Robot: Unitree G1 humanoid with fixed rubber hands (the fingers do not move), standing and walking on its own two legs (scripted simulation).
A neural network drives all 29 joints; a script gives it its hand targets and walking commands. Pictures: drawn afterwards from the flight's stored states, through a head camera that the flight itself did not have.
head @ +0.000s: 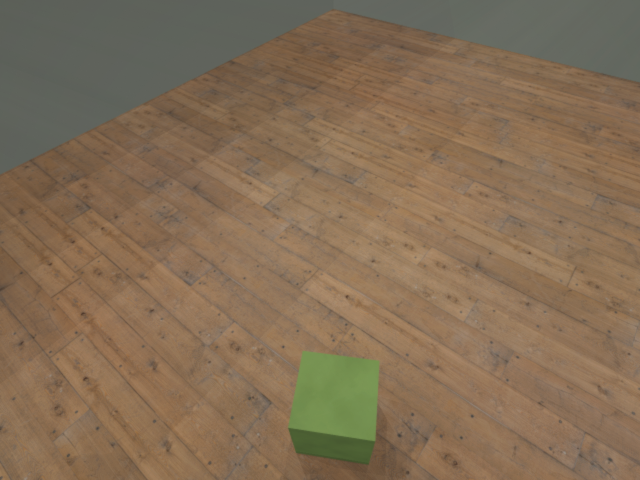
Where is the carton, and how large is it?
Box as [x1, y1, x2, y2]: [288, 351, 378, 464]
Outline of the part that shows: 303,351 288,425 296,452 368,464 375,438 378,361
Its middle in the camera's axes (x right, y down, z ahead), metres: +0.05 +0.47 +1.07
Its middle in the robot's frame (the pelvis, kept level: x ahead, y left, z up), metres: +0.42 +0.00 -0.64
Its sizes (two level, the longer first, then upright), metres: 0.210 0.200 0.250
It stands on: the floor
